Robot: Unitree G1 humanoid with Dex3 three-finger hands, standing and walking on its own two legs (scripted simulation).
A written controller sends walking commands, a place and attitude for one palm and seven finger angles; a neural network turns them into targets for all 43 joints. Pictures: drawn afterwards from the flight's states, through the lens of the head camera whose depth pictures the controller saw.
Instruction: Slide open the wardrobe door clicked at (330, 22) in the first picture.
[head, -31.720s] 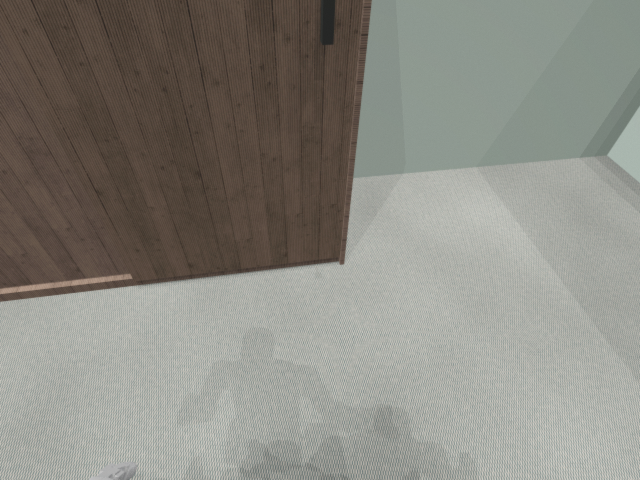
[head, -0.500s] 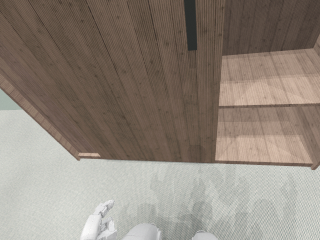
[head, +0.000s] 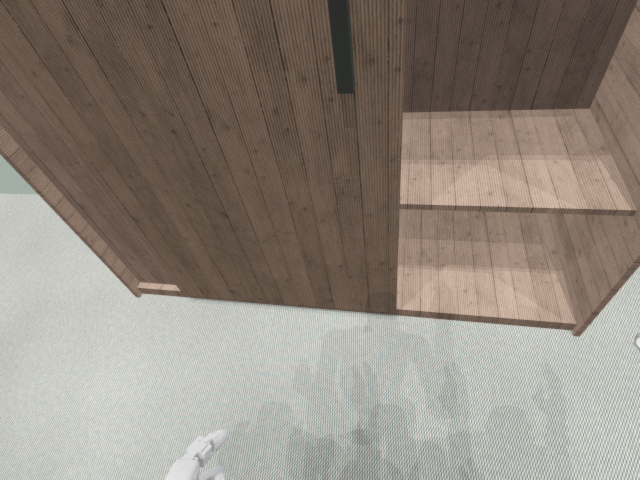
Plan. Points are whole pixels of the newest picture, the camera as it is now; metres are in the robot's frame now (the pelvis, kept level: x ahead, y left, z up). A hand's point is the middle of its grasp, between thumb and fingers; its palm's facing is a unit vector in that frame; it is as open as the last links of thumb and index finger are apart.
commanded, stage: stop stepping back and stand still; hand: right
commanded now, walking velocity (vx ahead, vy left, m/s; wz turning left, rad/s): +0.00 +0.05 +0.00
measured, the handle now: (343, 28) +0.71 -0.02 +0.22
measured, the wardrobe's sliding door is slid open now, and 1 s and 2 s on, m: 0.56 0.56 0.56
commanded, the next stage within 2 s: let the arm hang, fingers relaxed in 0.08 s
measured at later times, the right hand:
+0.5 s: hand out of the picture +0.15 -0.11 -0.17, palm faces +0.09 +0.99 -0.06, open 7.2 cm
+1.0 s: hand (470, 462) +0.19 -0.18 -0.18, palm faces +0.07 +0.97 -0.22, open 7.3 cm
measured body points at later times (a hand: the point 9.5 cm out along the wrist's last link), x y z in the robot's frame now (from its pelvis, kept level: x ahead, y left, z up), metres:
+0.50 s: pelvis +0.05 +0.03 -0.03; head +0.09 +0.01 +0.42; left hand +0.13 +0.28 -0.15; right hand +0.14 -0.17 -0.16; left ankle +0.10 +0.16 -0.75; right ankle +0.02 -0.09 -0.74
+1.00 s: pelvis +0.13 +0.01 -0.01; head +0.17 +0.01 +0.44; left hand +0.16 +0.24 -0.16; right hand +0.18 -0.23 -0.16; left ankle +0.10 +0.16 -0.74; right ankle +0.02 -0.06 -0.74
